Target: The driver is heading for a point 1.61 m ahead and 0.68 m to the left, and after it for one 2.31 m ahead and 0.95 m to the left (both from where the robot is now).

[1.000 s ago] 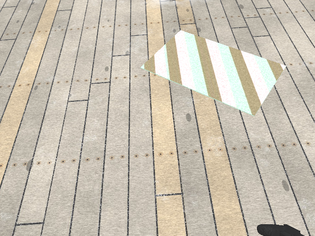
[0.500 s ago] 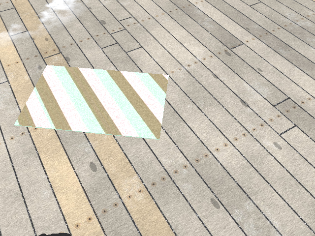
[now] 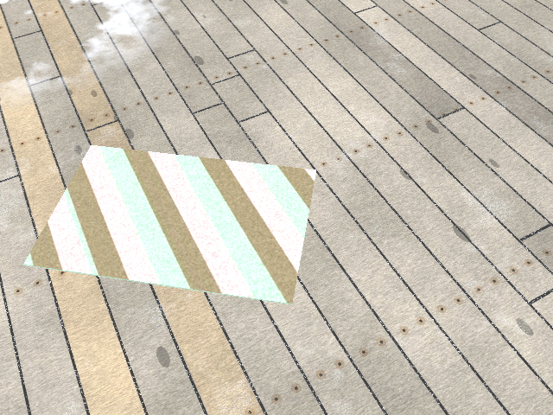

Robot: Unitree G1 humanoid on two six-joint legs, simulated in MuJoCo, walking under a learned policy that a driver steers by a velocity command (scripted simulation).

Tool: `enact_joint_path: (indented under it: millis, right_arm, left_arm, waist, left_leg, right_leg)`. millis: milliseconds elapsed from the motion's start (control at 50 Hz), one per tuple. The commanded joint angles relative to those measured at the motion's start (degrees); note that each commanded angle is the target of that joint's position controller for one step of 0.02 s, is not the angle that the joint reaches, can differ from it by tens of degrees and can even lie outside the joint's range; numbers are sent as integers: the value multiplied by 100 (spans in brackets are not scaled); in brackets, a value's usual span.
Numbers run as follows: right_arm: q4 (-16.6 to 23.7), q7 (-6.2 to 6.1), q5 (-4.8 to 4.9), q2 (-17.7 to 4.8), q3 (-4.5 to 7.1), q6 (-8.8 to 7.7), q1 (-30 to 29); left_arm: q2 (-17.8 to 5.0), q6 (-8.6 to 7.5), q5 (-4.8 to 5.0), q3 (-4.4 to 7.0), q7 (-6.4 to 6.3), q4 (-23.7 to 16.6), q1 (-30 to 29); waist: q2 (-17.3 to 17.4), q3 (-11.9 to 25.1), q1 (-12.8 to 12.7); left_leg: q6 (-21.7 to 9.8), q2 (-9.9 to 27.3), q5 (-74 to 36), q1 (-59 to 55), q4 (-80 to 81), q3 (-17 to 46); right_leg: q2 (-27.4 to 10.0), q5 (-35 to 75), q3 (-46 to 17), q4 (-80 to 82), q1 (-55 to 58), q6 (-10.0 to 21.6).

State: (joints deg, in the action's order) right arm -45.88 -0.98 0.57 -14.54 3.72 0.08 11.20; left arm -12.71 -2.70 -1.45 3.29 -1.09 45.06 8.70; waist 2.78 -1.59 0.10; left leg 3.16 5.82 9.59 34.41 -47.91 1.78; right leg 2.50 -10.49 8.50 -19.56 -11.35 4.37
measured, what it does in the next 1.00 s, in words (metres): steps on the spot, turning left: left foot, then right foot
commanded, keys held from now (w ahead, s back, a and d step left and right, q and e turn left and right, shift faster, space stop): q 0.88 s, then no key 0.12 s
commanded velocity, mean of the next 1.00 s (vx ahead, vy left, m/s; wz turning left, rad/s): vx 0.02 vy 0.00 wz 0.52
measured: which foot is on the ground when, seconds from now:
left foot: up 0.00-0.16, down 0.18-0.64, up 0.66-1.00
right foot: down 0.00-0.18, up 0.20-0.62, down 0.64-1.00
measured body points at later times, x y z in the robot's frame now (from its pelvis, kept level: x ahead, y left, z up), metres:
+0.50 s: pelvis +0.06 +0.04 +0.00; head +0.10 +0.08 +0.44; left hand +0.15 +0.36 -0.11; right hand +0.29 -0.19 -0.09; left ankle +0.06 +0.14 -0.74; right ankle +0.13 -0.11 -0.69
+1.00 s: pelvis +0.06 +0.02 +0.00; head +0.09 +0.04 +0.44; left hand +0.01 +0.34 -0.11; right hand +0.35 -0.10 -0.10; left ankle -0.02 +0.13 -0.72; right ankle +0.13 -0.09 -0.74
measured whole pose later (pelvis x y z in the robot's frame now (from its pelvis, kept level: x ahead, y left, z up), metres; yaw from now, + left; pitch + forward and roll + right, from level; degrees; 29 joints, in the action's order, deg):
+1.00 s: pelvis +0.06 +0.02 +0.00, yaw +34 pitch +2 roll +0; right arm -34.2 0.2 0.8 -16.4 4.6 3.9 9.1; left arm -15.9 0.8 0.4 4.5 -1.7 41.0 9.2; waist 0.1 -2.3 -1.6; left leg 3.1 1.0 22.2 22.4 -42.6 -0.1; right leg -5.0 -14.0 5.0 -27.7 -15.6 -1.6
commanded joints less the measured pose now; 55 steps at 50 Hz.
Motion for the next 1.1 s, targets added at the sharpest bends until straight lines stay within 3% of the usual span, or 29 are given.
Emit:
enact_joint_path:
  millis: [20, 120, 160, 180, 200, 220, 240, 260, 280, 300, 360, 440, 560, 620, 640, 660, 680, 700, 720, 740, 760, 820, 900, 960, 1020, 1040, 1060, 1080, 1100]
  right_arm:
    - [543, 53, -14, -483, 145, 32, -220]
    - [848, 214, 17, -425, 171, 107, -366]
    - [840, 269, 39, -427, 201, 84, -95]
    - [804, 231, 12, -626, 285, 57, 158]
    - [821, 115, -41, -1234, 467, 36, 531]
    - [890, 62, -169, -1770, 562, 18, 686]
    - [937, 88, -184, -1294, 415, -31, 784]
    - [1000, 92, -145, -1184, 379, -75, 452]
    - [1049, 67, -47, -1090, 367, -76, 129]
    - [1116, 32, 42, -1005, 335, -35, -146]
    - [1210, -27, -30, -1085, 349, 25, -228]
    - [1259, -101, -1, -1202, 400, 57, -171]
    - [1443, -55, -11, -1198, 398, 167, -355]
    - [1556, -66, 78, -1128, 361, 222, -560]
    - [1592, -88, 69, -972, 321, 231, -468]
    - [1602, -79, -25, -604, 224, 226, -168]
    - [1816, -73, 1, -902, 318, 151, -209]
    - [1658, -58, -37, -1341, 460, 116, -87]
    - [1504, -38, 16, -1428, 518, 147, -16]
    - [1360, -56, 27, -1279, 504, 218, 88]
    - [1370, -49, 27, -1135, 459, 268, 52]
    - [1545, 3, 100, -749, 313, 295, -306]
    - [1726, 71, 25, -570, 192, 284, -573]
    - [1680, 109, 24, -657, 214, 296, -388]
    - [1440, 143, -3, -613, 242, 294, 162]
    - [1444, 114, -27, -737, 259, 283, 243]
    - [1561, 25, -71, -1191, 316, 263, 320]
    - [1597, 59, -263, -1205, 263, 165, 114]
    - [1586, 102, -295, -979, 205, 55, 50]
  left_arm:
    - [-991, 72, 55, 275, -101, -275, -24]
    - [-1150, 260, 187, 350, -138, -296, -44]
    - [-1181, 295, 286, 364, -167, -306, -155]
    - [-1115, 279, 286, 357, -170, -221, 23]
    - [-943, 226, 129, 315, -142, -353, -34]
    - [-654, 160, -80, 200, -93, -696, -275]
    - [-820, 123, -13, 245, -12, -619, -480]
    - [-911, 133, 160, 274, 27, -631, -528]
    - [-858, 152, 168, 275, -13, -565, -505]
    - [-937, 190, 119, 305, -70, -571, -513]
    - [-794, 244, 124, 283, -102, -567, -366]
    - [-719, 241, 133, 240, -130, -591, -474]
    - [-808, 143, 183, 277, -14, -667, -483]
    - [-837, 35, 188, 319, 78, -595, -58]
    - [-1048, 27, 144, 391, 73, -553, 129]
    - [-1450, 69, 43, 471, 19, -634, 177]
    - [-1644, 80, -157, 502, 46, -607, 145]
    - [-1324, 55, -103, 426, 26, -783, -84]
    - [-1054, 71, -31, 357, -14, -833, -335]
    - [-957, 99, 42, 322, -43, -895, -488]
    - [-930, 121, 115, 303, -79, -895, -507]
    - [-1021, 222, 62, 312, -176, -838, -169]
    - [-1305, 285, 87, 403, -170, -799, -10]
    - [-1410, 284, 180, 412, -74, -751, -22]
    - [-1277, 288, 333, 333, -25, -664, -128]
    - [-1037, 258, 280, 250, 7, -524, 178]
    - [-564, 218, -41, 74, 71, -649, 229]
    - [-716, 224, 6, 115, 2, -816, -92]
    - [-1131, 265, 111, 232, -53, -779, -239]
  waist:
    - [-769, 480, -119]
    - [-881, 451, -141]
    - [-858, 583, 73]
    - [-652, 746, 188]
    - [285, 1089, 242]
    - [1590, 1363, 185]
    - [735, 1880, 461]
    - [460, 1557, 328]
    - [116, 1275, 171]
    - [48, 1067, 55]
    - [338, 1009, -100]
    - [440, 1061, -4]
    - [729, 893, 73]
    - [743, 882, -194]
    - [500, 928, -190]
    - [-812, 1018, 33]
    - [-2193, 732, 122]
    - [-1576, 687, 112]
    - [-1189, 599, 182]
    - [-961, 539, 227]
    - [-955, 447, 157]
    - [-1130, 455, -86]
    - [-1329, 710, -276]
    - [-1467, 742, -234]
    - [-1298, 711, 92]
    - [-879, 804, 64]
    - [668, 1039, -118]
    - [1357, 931, 6]
    - [912, 788, 168]
  left_leg:
    - [-48, 28, 212, -173, 157, -91]
    - [-263, -210, 975, -287, 781, -440]
    - [-476, -461, 312, -995, 1775, -679]
    - [-676, -561, -713, -1728, 2411, -531]
    - [-1094, 247, -3064, -2953, 2420, 696]
    - [-2389, 1625, -5130, -4059, 2299, 2705]
    - [-2564, 1638, -4886, -4163, 2332, 2552]
    - [-2273, 1324, -4352, -3918, 2323, 1991]
    - [-1943, 991, -3698, -3608, 2375, 1671]
    - [-1788, 855, -3113, -3274, 2509, 1578]
    - [-1738, 573, -3047, -2733, 2625, 1408]
    - [-1657, 466, -2403, -2614, 2569, 1577]
    - [-1544, 307, -1329, -2241, 2457, 2268]
    - [-1263, 45, -1192, -2090, 2085, 2438]
    - [-999, -200, -443, -1662, 1764, 2292]
    - [-645, -865, 1462, -834, 450, 1450]
    - [-364, -1353, 2948, 184, -718, 707]
    - [-200, -959, 2680, 246, -1796, 843]
    - [-107, -897, 2255, 231, -2175, 757]
    - [3, -833, 1950, 245, -2370, 645]
    - [98, -795, 1672, 391, -2531, 567]
    - [233, -684, 1322, 387, -1850, 122]
    - [192, -449, 1523, -322, -506, -132]
    - [27, -573, 1475, -1054, 419, -367]
    - [-359, -777, 165, -2237, 2417, -553]
    - [-507, -546, -576, -3038, 2794, -125]
    - [-885, 861, -2458, -3921, 2769, 1585]
    - [-1972, 1696, -2700, -3083, 2785, 2223]
    - [-2130, 1435, -2202, -2768, 2918, 2021]
  right_leg:
    - [-1925, 2599, -632, 389, 550, 912]
    - [-2190, 2969, -700, -267, 1007, 744]
    - [-2016, 3159, -456, -882, 942, 430]
    - [-1688, 3041, -184, -1527, 672, 89]
    - [-1167, 1760, 170, -2885, -471, -383]
    - [-137, -2492, -33, -4509, -2451, -828]
    - [-236, -2943, -1141, -5254, -2670, -780]
    - [-343, -2530, -1251, -5380, -2883, -716]
    - [-410, -2132, -1240, -5113, -2991, -700]
    - [-467, -1789, -1254, -4760, -2960, -742]
    - [-295, -1330, -1171, -4183, -2397, -847]
    - [-204, -1024, -1274, -3223, -2074, -942]
    - [-28, -1037, -1320, -2128, -1438, -835]
    - [5, -208, -1187, -560, -582, -640]
    - [-460, 298, -1475, -221, 60, -461]
    - [-1768, 1288, -2629, -36, 697, 44]
    - [-2682, 2114, -4024, 197, 384, 1092]
    - [-2692, 2111, -3762, 163, 292, 1297]
    - [-2295, 1952, -3039, 40, 176, 1007]
    - [-1923, 1696, -2516, -33, 184, 741]
    - [-1830, 1776, -2265, -46, 222, 709]
    - [-1622, 1864, -1643, 29, 487, 721]
    - [-1854, 1943, -1379, -39, 623, 798]
    - [-1945, 1942, -1351, -123, 428, 806]
    - [-1775, 1575, -1157, -641, 67, 434]
    - [-1565, 916, -909, -1017, -451, 7]
    - [-1009, -1252, -339, -2375, -1552, -595]
    - [-666, -2664, -697, -3125, -2013, -808]
    - [-741, -2626, -975, -3715, -1936, -878]
Velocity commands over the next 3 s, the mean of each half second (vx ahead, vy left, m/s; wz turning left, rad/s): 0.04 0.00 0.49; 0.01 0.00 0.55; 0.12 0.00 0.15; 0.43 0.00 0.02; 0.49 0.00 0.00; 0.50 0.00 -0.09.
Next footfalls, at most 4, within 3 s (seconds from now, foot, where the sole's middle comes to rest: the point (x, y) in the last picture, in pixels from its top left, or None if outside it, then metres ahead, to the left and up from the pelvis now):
0.18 left None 0.10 0.15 -0.78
0.64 right None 0.17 -0.07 -0.78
1.04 left None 0.01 0.15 -0.78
1.48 right None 0.14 -0.03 -0.78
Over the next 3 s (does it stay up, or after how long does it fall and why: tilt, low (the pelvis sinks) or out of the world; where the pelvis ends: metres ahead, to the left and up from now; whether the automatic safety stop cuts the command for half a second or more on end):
stays up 0.67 0.54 -0.02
